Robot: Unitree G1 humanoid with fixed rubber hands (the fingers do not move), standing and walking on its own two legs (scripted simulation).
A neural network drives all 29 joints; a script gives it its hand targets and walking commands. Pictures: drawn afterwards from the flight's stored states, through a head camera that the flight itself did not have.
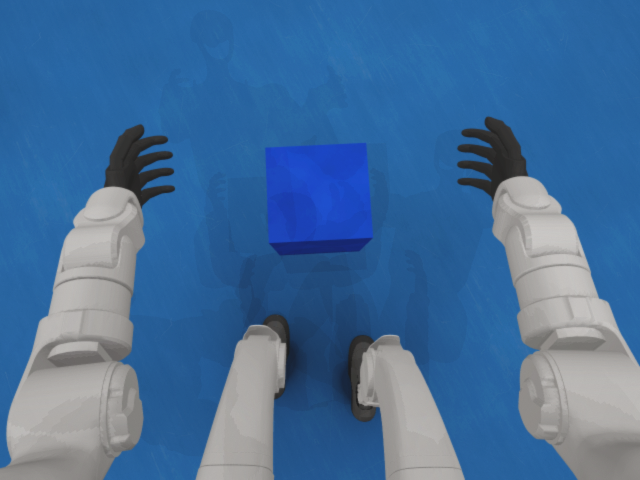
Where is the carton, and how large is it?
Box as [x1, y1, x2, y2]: [265, 143, 372, 254]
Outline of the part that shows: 365,143 265,148 269,243 279,254 354,251 359,250 372,237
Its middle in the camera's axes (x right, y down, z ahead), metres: +0.00 -0.08 +0.92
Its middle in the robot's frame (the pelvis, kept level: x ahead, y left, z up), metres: +0.52 +0.03 -0.54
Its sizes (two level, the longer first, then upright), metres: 0.210 0.200 0.250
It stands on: the floor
